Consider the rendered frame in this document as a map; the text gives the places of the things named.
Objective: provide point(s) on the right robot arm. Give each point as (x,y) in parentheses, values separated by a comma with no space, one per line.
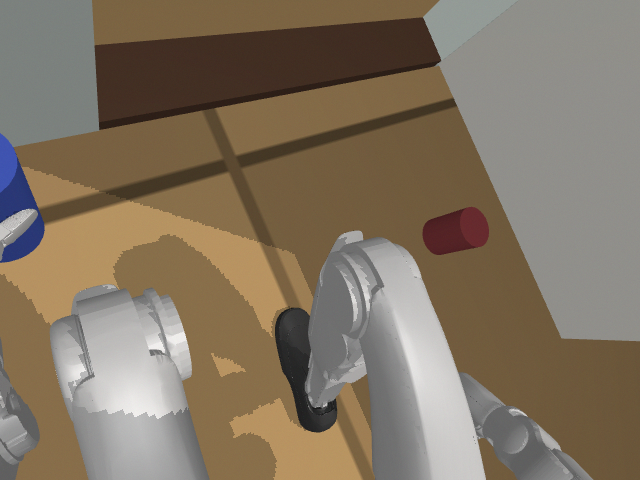
(527,449)

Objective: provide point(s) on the right robot hand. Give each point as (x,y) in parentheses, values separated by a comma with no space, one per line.
(480,400)

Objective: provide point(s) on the right robot foot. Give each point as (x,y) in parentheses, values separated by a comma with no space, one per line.
(291,334)

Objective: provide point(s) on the left robot arm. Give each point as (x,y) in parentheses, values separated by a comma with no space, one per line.
(19,432)

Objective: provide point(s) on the left robot hand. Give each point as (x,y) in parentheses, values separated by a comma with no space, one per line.
(14,226)

